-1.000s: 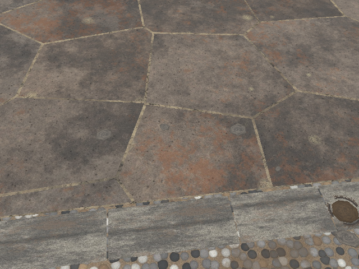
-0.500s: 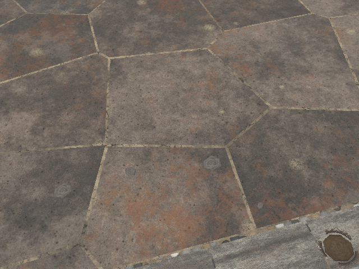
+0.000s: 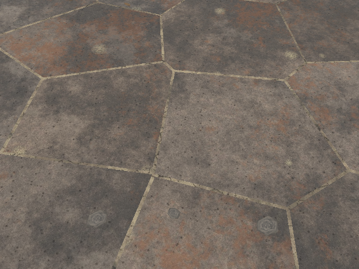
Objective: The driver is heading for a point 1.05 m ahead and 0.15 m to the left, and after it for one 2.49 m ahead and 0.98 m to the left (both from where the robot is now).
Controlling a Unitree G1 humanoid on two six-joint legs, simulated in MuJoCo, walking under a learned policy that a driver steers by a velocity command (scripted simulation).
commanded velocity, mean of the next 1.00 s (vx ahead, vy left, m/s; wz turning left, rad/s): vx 0.20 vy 0.00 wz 0.43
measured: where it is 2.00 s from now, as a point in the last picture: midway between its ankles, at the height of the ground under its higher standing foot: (157, 238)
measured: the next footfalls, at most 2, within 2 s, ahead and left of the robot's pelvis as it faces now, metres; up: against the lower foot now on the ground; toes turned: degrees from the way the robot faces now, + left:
right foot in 0.38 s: +0.41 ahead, -0.09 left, +0.00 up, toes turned +18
left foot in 0.80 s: +0.27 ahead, +0.13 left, +0.00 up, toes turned +24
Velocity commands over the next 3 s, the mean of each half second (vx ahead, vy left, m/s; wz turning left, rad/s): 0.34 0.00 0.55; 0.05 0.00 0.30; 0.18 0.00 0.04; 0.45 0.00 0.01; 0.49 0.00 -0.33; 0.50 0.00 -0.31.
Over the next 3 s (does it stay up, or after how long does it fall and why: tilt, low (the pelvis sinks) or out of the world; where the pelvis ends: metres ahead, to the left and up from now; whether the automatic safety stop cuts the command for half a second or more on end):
stays up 1.05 0.24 0.01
